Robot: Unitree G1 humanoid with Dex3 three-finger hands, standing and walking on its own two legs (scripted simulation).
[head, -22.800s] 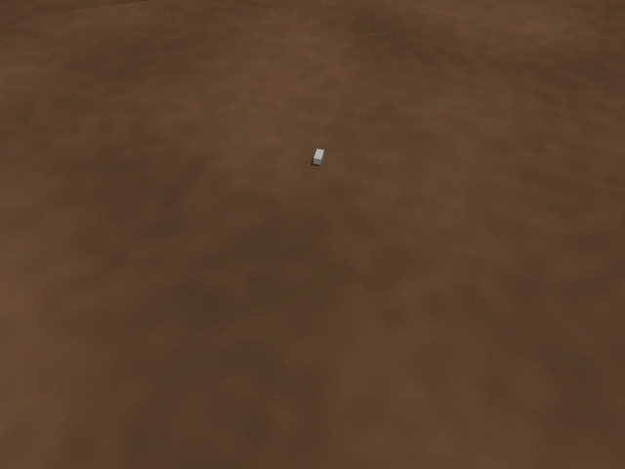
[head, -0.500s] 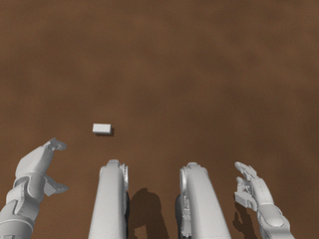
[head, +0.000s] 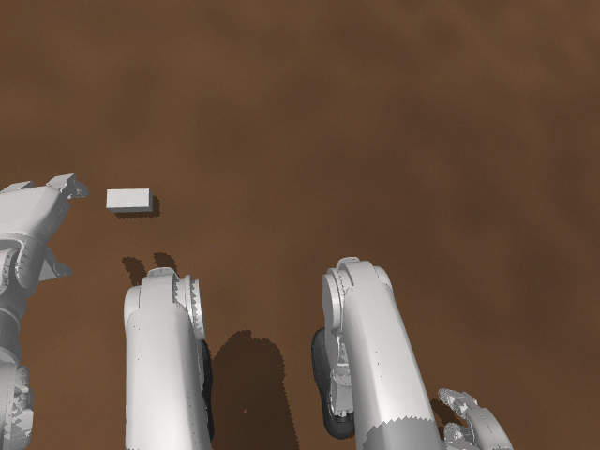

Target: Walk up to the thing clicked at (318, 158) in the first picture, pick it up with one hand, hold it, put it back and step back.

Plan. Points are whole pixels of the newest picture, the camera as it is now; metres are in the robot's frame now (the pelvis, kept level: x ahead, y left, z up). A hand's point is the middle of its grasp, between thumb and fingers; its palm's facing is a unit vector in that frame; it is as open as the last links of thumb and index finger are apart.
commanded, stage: rise first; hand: left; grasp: from above
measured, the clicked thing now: (130, 200) +0.50 +0.28 -0.36
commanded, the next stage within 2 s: none
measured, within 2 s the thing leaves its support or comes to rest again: neither
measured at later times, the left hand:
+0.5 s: hand (72, 222) +0.42 +0.32 -0.21, palm faces -0.46 -0.03 -0.89, open 12.0 cm
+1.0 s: hand (85, 215) +0.44 +0.31 -0.24, palm faces -0.47 -0.05 -0.88, open 12.1 cm
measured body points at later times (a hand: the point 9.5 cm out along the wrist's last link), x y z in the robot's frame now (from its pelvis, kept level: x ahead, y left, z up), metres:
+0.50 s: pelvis +0.01 +0.00 -0.05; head +0.23 +0.07 +0.34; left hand +0.44 +0.32 -0.16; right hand +0.10 -0.27 -0.16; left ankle +0.10 +0.14 -0.34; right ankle +0.10 -0.13 -0.34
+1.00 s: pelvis +0.01 +0.00 -0.06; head +0.25 +0.07 +0.32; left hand +0.46 +0.31 -0.19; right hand +0.08 -0.28 -0.17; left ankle +0.10 +0.14 -0.34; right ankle +0.10 -0.13 -0.34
